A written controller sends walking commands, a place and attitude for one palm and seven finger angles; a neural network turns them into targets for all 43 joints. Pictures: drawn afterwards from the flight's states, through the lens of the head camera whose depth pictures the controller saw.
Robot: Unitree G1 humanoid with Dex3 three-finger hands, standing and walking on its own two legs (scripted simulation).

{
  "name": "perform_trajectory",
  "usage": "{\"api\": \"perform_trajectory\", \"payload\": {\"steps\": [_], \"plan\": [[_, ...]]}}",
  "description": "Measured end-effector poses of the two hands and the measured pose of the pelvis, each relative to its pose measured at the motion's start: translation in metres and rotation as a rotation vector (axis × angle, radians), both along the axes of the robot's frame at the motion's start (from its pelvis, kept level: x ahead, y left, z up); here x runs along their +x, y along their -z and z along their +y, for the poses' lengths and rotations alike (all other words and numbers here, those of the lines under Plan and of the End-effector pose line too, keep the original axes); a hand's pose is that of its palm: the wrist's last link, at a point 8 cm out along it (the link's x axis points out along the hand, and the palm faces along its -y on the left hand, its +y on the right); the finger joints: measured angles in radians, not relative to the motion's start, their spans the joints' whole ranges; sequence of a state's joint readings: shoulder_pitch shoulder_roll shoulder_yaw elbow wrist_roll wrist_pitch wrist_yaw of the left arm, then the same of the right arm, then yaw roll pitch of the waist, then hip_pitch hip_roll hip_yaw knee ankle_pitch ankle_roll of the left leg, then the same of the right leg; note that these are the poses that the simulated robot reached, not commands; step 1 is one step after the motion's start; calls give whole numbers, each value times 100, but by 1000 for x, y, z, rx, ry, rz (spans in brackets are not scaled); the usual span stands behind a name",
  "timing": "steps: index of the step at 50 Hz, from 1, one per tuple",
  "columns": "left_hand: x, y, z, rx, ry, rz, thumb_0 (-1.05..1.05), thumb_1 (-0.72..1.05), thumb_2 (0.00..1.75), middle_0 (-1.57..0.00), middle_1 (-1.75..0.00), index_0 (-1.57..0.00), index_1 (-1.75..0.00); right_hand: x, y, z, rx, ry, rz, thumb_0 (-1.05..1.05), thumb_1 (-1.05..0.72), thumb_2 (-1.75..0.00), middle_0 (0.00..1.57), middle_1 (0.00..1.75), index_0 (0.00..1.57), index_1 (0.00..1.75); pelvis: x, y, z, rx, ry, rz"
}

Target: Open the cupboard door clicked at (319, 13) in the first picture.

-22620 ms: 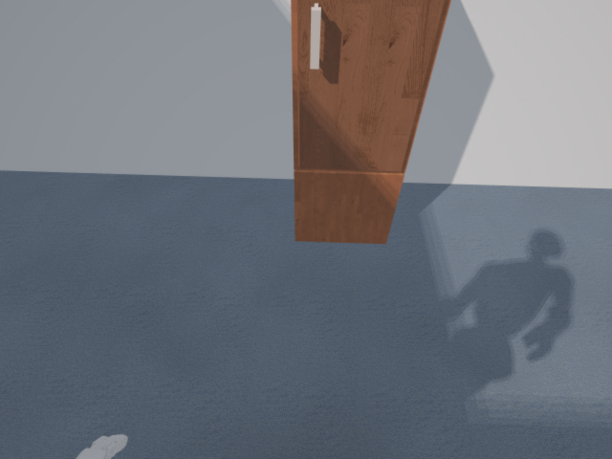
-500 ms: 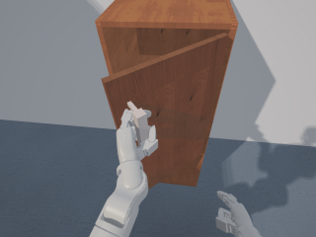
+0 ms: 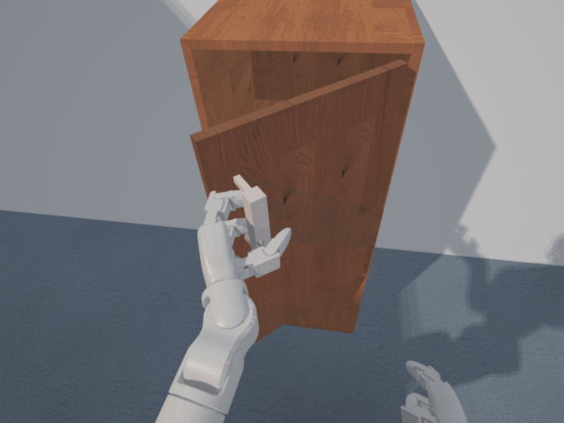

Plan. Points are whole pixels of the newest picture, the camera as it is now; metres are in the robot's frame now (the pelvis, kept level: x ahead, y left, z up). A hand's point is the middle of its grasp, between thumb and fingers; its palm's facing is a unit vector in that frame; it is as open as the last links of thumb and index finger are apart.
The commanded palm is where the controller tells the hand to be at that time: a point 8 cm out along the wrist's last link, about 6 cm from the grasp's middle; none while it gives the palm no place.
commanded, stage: open thumb and fingers to let go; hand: left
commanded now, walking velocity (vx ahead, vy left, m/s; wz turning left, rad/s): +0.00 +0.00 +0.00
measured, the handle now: (251, 221) +0.37 +0.08 +0.11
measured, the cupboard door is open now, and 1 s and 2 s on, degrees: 42 44 45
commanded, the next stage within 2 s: slide the hand sideways off the handle in 0.48 s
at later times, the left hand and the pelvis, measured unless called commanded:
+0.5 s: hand (272, 242) +0.32 +0.04 +0.12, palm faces +0.24 -0.97 -0.04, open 15.4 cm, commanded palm +0.28 +0.08 +0.11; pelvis -0.02 +0.03 +0.00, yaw -1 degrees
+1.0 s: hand (267, 266) +0.28 +0.04 +0.12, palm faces -0.16 -0.99 +0.00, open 16.4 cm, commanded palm +0.25 +0.09 +0.11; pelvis -0.02 +0.02 -0.01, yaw -1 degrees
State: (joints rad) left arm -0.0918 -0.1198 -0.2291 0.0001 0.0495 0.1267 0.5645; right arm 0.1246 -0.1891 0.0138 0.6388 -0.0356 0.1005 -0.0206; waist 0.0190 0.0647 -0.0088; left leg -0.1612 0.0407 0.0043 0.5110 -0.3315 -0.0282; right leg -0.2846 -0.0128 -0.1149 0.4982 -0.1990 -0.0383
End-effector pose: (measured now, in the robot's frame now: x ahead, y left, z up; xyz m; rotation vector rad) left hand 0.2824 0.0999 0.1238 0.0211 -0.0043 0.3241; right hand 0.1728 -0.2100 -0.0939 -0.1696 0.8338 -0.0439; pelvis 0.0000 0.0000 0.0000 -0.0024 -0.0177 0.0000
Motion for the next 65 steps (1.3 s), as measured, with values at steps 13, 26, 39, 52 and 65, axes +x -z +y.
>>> {"api": "perform_trajectory", "payload": {"steps": [13, 26, 39, 52, 65], "plan": [[1, -1, -4, 15, 62, 7, 0, -39, 34, -29, -112, -29, -112, -16, -2, 28, 18, -8, -16, 2, -91, -90, 20, 30, 20, 30, -15, 0, 19, 4, 7, -21], [6, -2, -12, 16, 83, 16, -1, -50, 30, -25, -62, -23, -62, -23, 4, 42, 37, -23, 30, 2, -91, -90, 20, 30, 20, 30, -18, 2, 26, 7, 16, -14], [3, 3, 11, 105, 479, -35, -1, -50, 30, -23, -39, -10, -42, -28, 1, 25, -16, -20, -19, 2, -91, -90, 20, 30, 20, 30, -20, 4, 22, 12, -9, -29], [-14, 6, -2, -3, 487, -39, -1, -50, 30, -13, -33, -12, -32, -24, -8, 24, 52, -26, -114, 2, -91, -90, 20, 30, 20, 30, -18, 5, 15, 21, 21, -17], [-25, 9, 20, -2, 477, -4, -1, -50, 30, -19, -33, -18, -32, -2, -19, 9, 21, -7, -141, 2, -91, -90, 20, 30, 20, 30, -6, 2, 5, 11, 34, -16]]}}
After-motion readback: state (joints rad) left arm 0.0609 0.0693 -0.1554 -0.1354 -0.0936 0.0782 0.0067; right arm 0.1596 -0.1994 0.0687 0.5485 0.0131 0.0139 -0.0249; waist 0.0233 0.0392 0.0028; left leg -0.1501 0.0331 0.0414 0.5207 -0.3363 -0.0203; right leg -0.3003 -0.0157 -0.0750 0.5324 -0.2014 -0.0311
